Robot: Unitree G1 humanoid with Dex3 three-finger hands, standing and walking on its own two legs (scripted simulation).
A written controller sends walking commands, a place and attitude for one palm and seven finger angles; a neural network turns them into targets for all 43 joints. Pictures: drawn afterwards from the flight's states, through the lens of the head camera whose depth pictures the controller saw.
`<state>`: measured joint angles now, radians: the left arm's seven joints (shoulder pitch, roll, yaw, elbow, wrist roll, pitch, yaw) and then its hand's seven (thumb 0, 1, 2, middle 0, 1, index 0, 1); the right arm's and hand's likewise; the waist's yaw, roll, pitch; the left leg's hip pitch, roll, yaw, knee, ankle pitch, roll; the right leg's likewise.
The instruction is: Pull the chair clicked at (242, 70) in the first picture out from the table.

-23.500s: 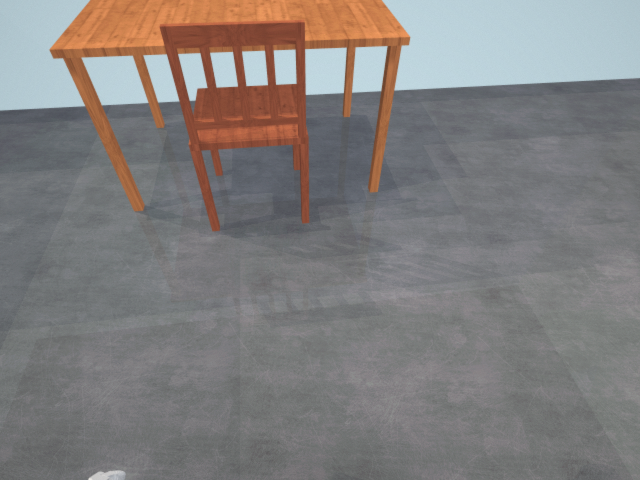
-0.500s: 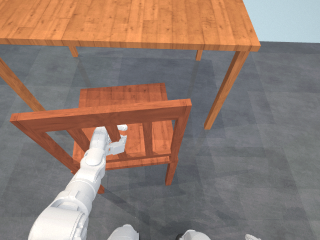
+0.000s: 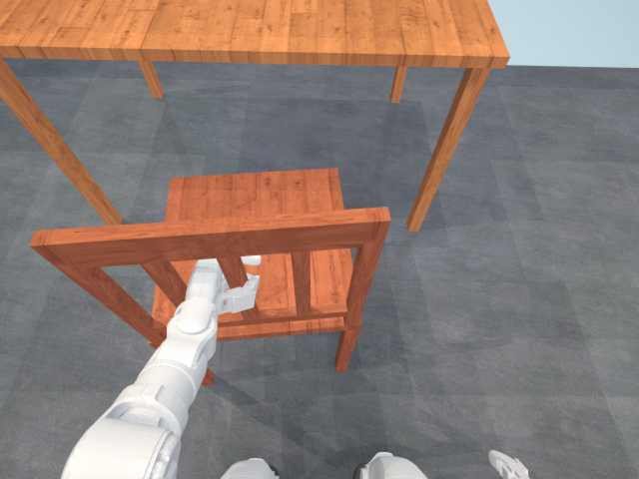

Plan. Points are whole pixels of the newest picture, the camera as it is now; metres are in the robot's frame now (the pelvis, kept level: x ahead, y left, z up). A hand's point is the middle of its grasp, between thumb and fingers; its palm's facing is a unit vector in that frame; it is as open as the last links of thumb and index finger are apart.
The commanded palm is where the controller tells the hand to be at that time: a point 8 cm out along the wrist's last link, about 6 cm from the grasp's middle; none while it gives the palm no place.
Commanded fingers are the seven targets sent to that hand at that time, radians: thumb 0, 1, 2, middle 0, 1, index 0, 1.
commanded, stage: step backward, pulling the chair out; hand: left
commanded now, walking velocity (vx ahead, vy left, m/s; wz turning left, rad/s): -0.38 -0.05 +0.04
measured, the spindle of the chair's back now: (241, 288) +0.38 +0.14 -0.11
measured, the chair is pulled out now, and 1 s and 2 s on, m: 0.36 0.66 0.69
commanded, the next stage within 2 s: stop walking, hand still on the chair in 0.54 s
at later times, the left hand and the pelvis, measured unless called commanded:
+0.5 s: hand (236, 387) +0.22 +0.12 -0.06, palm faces -0.03 -0.99 -0.16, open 5.7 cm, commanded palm +0.23 +0.17 -0.07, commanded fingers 0.00 0.90 0.90 -0.50 -1.45 -0.50 -1.45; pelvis -0.13 +0.00 +0.00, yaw +0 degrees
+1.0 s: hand out of the picture +0.07 +0.11 -0.06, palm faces -0.04 -0.99 -0.15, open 5.7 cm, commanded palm +0.05 +0.16 -0.05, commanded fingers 0.00 0.90 0.90 -0.50 -1.45 -0.50 -1.45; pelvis -0.22 +0.00 +0.00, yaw -1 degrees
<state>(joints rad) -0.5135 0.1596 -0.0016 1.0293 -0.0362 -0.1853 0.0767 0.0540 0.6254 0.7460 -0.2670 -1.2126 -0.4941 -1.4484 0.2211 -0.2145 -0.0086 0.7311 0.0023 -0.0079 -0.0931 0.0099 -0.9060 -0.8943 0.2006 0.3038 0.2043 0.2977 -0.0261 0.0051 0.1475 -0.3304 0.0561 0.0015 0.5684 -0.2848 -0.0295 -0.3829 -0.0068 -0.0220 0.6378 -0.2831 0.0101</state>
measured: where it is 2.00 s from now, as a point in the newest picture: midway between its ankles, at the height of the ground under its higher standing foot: outside the picture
